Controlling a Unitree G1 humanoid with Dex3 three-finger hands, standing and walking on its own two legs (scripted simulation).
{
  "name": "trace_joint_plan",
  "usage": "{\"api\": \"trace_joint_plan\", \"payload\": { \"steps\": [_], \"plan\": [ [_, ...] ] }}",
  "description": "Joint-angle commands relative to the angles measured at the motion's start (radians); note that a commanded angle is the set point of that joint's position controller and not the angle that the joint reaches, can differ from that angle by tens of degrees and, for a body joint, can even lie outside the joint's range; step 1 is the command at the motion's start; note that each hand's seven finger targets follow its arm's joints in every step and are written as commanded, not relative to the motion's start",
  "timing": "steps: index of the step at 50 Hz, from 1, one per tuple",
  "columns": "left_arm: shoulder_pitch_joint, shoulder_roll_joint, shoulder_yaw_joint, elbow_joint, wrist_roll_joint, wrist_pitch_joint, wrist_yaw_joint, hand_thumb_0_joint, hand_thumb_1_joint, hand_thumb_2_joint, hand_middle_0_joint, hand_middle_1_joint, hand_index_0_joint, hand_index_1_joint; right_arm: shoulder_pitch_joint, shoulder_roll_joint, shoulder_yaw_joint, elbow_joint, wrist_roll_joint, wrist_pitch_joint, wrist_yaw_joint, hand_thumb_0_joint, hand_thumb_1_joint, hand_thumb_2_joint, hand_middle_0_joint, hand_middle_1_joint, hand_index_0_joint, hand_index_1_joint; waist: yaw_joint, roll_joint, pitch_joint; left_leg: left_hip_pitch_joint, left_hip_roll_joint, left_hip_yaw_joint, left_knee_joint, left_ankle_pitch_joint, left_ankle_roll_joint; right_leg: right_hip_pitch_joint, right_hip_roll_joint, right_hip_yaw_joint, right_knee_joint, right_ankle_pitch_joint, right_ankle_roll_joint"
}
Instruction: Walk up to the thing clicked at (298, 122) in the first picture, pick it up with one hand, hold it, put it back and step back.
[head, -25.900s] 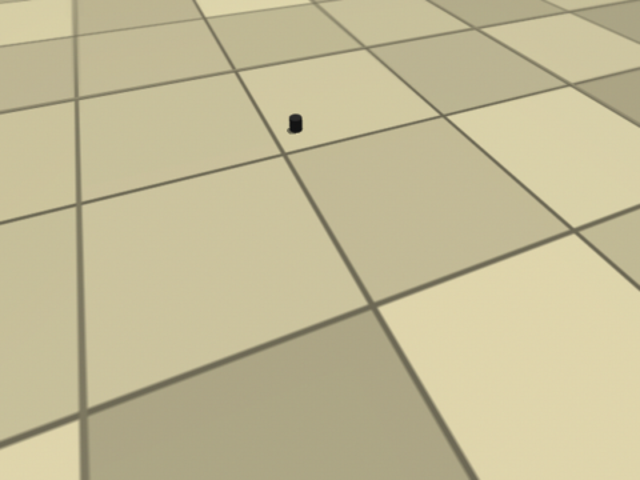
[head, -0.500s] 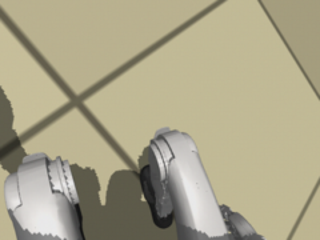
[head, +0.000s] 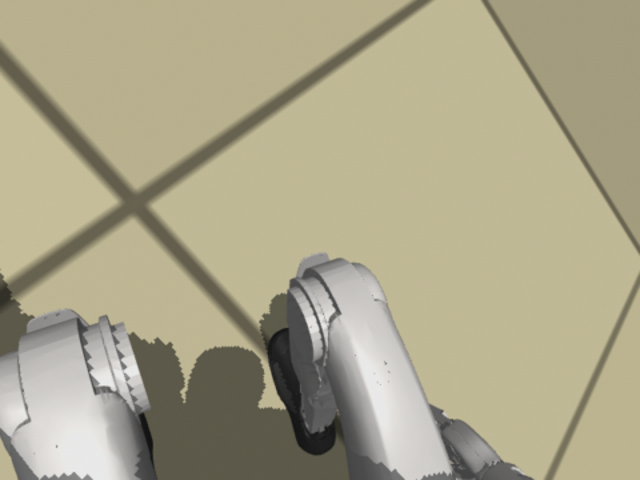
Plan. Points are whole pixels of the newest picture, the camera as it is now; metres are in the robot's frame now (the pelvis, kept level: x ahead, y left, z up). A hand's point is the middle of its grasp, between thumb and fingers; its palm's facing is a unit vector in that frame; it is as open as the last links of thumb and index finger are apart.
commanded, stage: open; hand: left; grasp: from above
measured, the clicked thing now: out of the picture +0.43 +0.36 -0.26
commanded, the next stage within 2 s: withdraw in 1.06 s
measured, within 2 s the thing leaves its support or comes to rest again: neither
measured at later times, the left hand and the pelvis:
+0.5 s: hand out of the picture +0.42 +0.35 -0.23, palm faces -0.41 -0.17 -0.90, open 11.9 cm; pelvis +0.00 +0.00 +0.00, yaw -1 degrees
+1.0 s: hand out of the picture +0.43 +0.35 -0.23, palm faces -0.42 -0.18 -0.89, open 14.1 cm; pelvis -0.01 +0.00 +0.00, yaw -1 degrees
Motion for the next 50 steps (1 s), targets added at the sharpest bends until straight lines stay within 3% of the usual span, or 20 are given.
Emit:
{"api": "trace_joint_plan", "payload": {
  "steps": [1, 2, 5, 10, 11, 12, 15, 23, 24, 25, 28, 30, 32, 35, 38, 40, 44, 47, 48, 50],
  "plan": [
    [-0.283, 0.262, 0.001, -0.117, -0.017, -0.012, 0.061, 0.000, 0.568, 0.891, -0.878, -0.885, -0.911, -0.849, 0.181, -0.320, -0.086, 0.007, -0.001, -0.001, -0.009, 0.000, -0.897, -0.897, 0.200, 0.300, 0.200, 0.300, -0.035, 0.520, -0.647, 0.543, 0.027, 0.115, -0.263, 0.242, 0.019, 0.312, 0.022, -0.142, -0.196, 0.300, -0.090],
    [-0.302, 0.247, -0.025, -0.091, -0.010, -0.012, 0.055, 0.000, 0.565, 0.882, -0.878, -0.884, -0.911, -0.848, 0.186, -0.320, -0.084, 0.009, -0.002, -0.007, -0.004, 0.000, -0.899, -0.897, 0.200, 0.300, 0.200, 0.300, -0.057, 0.508, -0.634, 0.536, 0.028, 0.116, -0.245, 0.228, 0.022, 0.303, 0.022, -0.142, -0.190, 0.295, -0.089],
    [-0.290, 0.291, 0.004, -0.100, -0.012, -0.020, 0.067, 0.000, 0.572, 0.890, -0.887, -0.888, -0.919, -0.853, 0.187, -0.326, -0.076, 0.001, -0.003, -0.011, -0.005, 0.000, -0.899, -0.898, 0.200, 0.300, 0.200, 0.300, -0.041, 0.493, -0.644, 0.517, 0.029, 0.120, -0.241, 0.224, 0.028, 0.344, 0.026, -0.134, -0.215, 0.295, -0.083],
    [-0.301, 0.269, -0.026, -0.081, -0.006, -0.023, 0.069, 0.000, 0.172, 0.750, -0.487, -0.874, -0.525, -0.828, 0.177, -0.328, -0.070, -0.006, -0.006, -0.024, 0.003, 0.000, -0.889, -0.894, 0.201, 0.301, 0.201, 0.301, -0.057, 0.507, -0.607, 0.526, 0.032, 0.109, -0.257, 0.192, 0.022, 0.309, 0.027, -0.148, -0.204, 0.262, -0.089],
    [-0.301, 0.281, -0.014, -0.101, -0.007, -0.025, 0.071, 0.000, 0.092, 0.738, -0.430, -0.862, -0.471, -0.819, 0.176, -0.335, -0.071, -0.012, -0.009, -0.026, 0.002, 0.000, -0.889, -0.894, 0.201, 0.301, 0.201, 0.301, -0.056, 0.501, -0.622, 0.536, 0.033, 0.108, -0.255, 0.201, 0.023, 0.323, 0.029, -0.148, -0.210, 0.270, -0.087],
    [-0.287, 0.287, -0.009, -0.097, -0.004, -0.025, 0.076, 0.000, 0.012, 0.748, -0.389, -0.876, -0.430, -0.833, 0.178, -0.334, -0.069, -0.007, -0.007, -0.024, 0.001, 0.000, -0.889, -0.894, 0.201, 0.301, 0.201, 0.301, -0.044, 0.504, -0.633, 0.536, 0.032, 0.108, -0.259, 0.204, 0.021, 0.332, 0.031, -0.145, -0.210, 0.273, -0.088],
    [-0.290, 0.278, -0.018, -0.086, -0.008, -0.027, 0.083, 0.000, -0.170, 0.807, -0.316, -0.914, -0.349, -0.878, 0.175, -0.333, -0.067, -0.008, -0.008, -0.030, 0.007, 0.000, -0.890, -0.895, 0.201, 0.301, 0.201, 0.301, -0.050, 0.510, -0.605, 0.525, 0.031, 0.108, -0.265, 0.191, 0.019, 0.318, 0.029, -0.149, -0.204, 0.261, -0.089],
    [-0.295, 0.272, -0.031, -0.056, -0.015, -0.007, 0.084, 0.000, -0.394, 0.916, -0.164, -0.975, -0.179, -0.958, 0.176, -0.338, -0.065, -0.002, -0.009, -0.036, 0.011, 0.000, -0.892, -0.897, 0.201, 0.301, 0.201, 0.301, -0.054, 0.506, -0.606, 0.518, 0.034, 0.105, -0.258, 0.212, 0.021, 0.318, 0.030, -0.148, -0.209, 0.284, -0.087],
    [-0.305, 0.269, -0.036, -0.050, -0.016, -0.004, 0.077, 0.000, -0.401, 0.907, -0.149, -0.982, -0.168, -0.961, 0.178, -0.341, -0.066, -0.004, -0.009, -0.040, 0.012, 0.000, -0.890, -0.896, 0.201, 0.301, 0.201, 0.301, -0.064, 0.503, -0.592, 0.525, 0.033, 0.098, -0.261, 0.202, 0.019, 0.296, 0.026, -0.155, -0.202, 0.274, -0.086],
    [-0.287, 0.275, -0.038, -0.053, -0.017, -0.001, 0.075, 0.000, -0.425, 0.909, -0.134, -0.991, -0.153, -0.970, 0.170, -0.340, -0.062, -0.010, -0.008, -0.038, 0.012, 0.000, -0.891, -0.897, 0.201, 0.301, 0.201, 0.301, -0.046, 0.523, -0.596, 0.517, 0.033, 0.102, -0.268, 0.193, 0.020, 0.309, 0.032, -0.147, -0.211, 0.263, -0.091],
    [-0.271, 0.271, -0.040, -0.044, -0.026, 0.011, 0.063, 0.000, -0.477, 0.953, -0.105, -1.003, -0.115, -0.990, 0.171, -0.343, -0.061, -0.018, -0.008, -0.037, 0.012, 0.000, -0.892, -0.897, 0.201, 0.301, 0.201, 0.301, -0.048, 0.493, -0.595, 0.503, 0.031, 0.102, -0.268, 0.184, 0.022, 0.320, 0.030, -0.148, -0.217, 0.259, -0.087],
    [-0.251, 0.277, -0.033, -0.054, -0.032, 0.016, 0.059, 0.000, -0.506, 0.967, -0.079, -1.017, -0.089, -1.005, 0.166, -0.340, -0.057, -0.021, -0.007, -0.032, 0.010, 0.000, -0.889, -0.897, 0.201, 0.301, 0.201, 0.301, -0.032, 0.518, -0.620, 0.528, 0.031, 0.103, -0.275, 0.213, 0.019, 0.334, 0.031, -0.148, -0.212, 0.281, -0.090],
    [-0.265, 0.255, -0.053, -0.051, -0.036, 0.018, 0.048, 0.000, -0.523, 0.975, -0.070, -1.023, -0.078, -1.013, 0.170, -0.337, -0.056, -0.020, -0.005, -0.033, 0.013, 0.000, -0.891, -0.897, 0.201, 0.301, 0.201, 0.301, -0.047, 0.511, -0.608, 0.520, 0.032, 0.103, -0.268, 0.216, 0.021, 0.329, 0.032, -0.143, -0.208, 0.286, -0.090],
    [-0.277, 0.281, -0.034, -0.075, -0.054, 0.013, 0.044, 0.000, -0.521, 0.976, -0.068, -1.022, -0.076, -1.012, 0.170, -0.342, -0.053, -0.029, -0.001, -0.029, 0.010, 0.000, -0.890, -0.897, 0.201, 0.301, 0.201, 0.301, -0.044, 0.490, -0.618, 0.498, 0.031, 0.100, -0.270, 0.213, 0.025, 0.342, 0.031, -0.146, -0.216, 0.285, -0.089],
    [-0.278, 0.274, -0.045, -0.076, -0.044, 0.008, 0.035, 0.000, -0.536, 0.984, -0.063, -1.009, -0.067, -1.004, 0.169, -0.343, -0.053, -0.035, 0.001, -0.031, 0.009, 0.000, -0.888, -0.896, 0.201, 0.301, 0.201, 0.301, -0.056, 0.482, -0.604, 0.507, 0.032, 0.102, -0.263, 0.201, 0.025, 0.333, 0.031, -0.143, -0.217, 0.275, -0.088],
    [-0.260, 0.299, -0.015, -0.073, -0.049, 0.002, 0.038, 0.000, -0.534, 0.983, -0.063, -1.012, -0.067, -1.006, 0.168, -0.349, -0.053, -0.040, -0.002, -0.029, 0.006, 0.000, -0.888, -0.897, 0.201, 0.301, 0.201, 0.301, -0.046, 0.478, -0.614, 0.503, 0.032, 0.102, -0.265, 0.208, 0.026, 0.357, 0.032, -0.145, -0.225, 0.280, -0.085],
    [-0.294, 0.281, -0.041, -0.096, -0.036, -0.011, 0.028, 0.000, -0.535, 0.984, -0.062, -1.010, -0.065, -1.006, 0.171, -0.342, -0.050, -0.045, -0.003, -0.031, 0.007, 0.000, -0.889, -0.897, 0.201, 0.301, 0.201, 0.301, -0.066, 0.491, -0.592, 0.503, 0.033, 0.107, -0.254, 0.201, 0.026, 0.340, 0.031, -0.141, -0.223, 0.275, -0.085],
    [-0.289, 0.292, -0.026, -0.127, -0.046, -0.021, 0.036, 0.000, -0.520, 0.971, -0.062, -1.016, -0.070, -1.006, 0.175, -0.338, -0.047, -0.033, -0.005, -0.025, 0.003, 0.000, -0.887, -0.896, 0.201, 0.301, 0.201, 0.301, -0.046, 0.492, -0.620, 0.507, 0.033, 0.107, -0.260, 0.198, 0.025, 0.367, 0.032, -0.141, -0.235, 0.274, -0.085],
    [-0.259, 0.309, -0.011, -0.106, -0.035, -0.020, 0.039, 0.000, -0.520, 0.986, -0.066, -1.020, -0.072, -1.013, 0.164, -0.344, -0.048, -0.044, -0.006, -0.024, 0.001, 0.000, -0.887, -0.896, 0.201, 0.301, 0.201, 0.301, -0.042, 0.499, -0.640, 0.522, 0.034, 0.101, -0.264, 0.199, 0.023, 0.371, 0.033, -0.143, -0.226, 0.270, -0.088],
    [-0.259, 0.276, -0.038, -0.104, -0.029, -0.021, 0.035, 0.000, -0.514, 0.978, -0.063, -1.021, -0.070, -1.011, 0.167, -0.338, -0.049, -0.036, -0.010, -0.021, 0.003, 0.000, -0.886, -0.896, 0.201, 0.301, 0.201, 0.301, -0.046, 0.513, -0.626, 0.529, 0.036, 0.099, -0.269, 0.207, 0.017, 0.351, 0.034, -0.147, -0.216, 0.273, -0.091]
  ]
}}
